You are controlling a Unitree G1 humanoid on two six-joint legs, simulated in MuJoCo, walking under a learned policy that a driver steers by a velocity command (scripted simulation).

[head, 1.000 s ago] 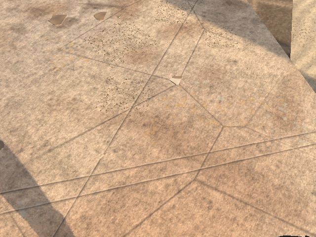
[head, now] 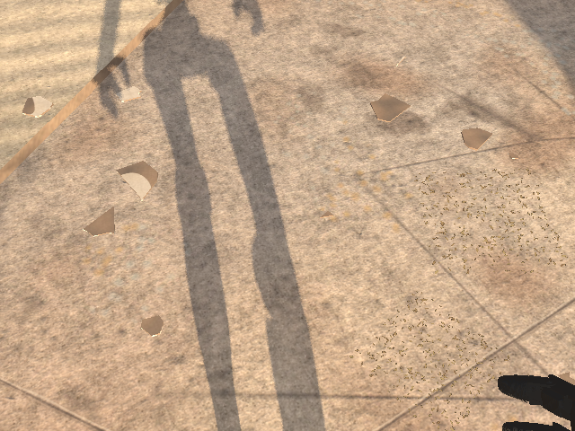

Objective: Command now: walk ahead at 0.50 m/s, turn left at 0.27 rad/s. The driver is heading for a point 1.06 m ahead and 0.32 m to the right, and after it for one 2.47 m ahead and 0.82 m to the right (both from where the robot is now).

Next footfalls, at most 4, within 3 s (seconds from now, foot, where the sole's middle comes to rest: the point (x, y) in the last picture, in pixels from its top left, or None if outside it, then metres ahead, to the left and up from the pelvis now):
0.52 right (384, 428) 0.45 -0.15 -0.75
0.98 left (325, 298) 0.76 -0.02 -0.75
1.50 right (473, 276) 0.85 -0.40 -0.75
2.06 left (460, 168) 1.24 -0.41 -0.75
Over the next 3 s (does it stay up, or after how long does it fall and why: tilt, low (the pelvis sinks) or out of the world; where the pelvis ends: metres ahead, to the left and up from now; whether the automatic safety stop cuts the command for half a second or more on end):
stays up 1.53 -0.58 0.01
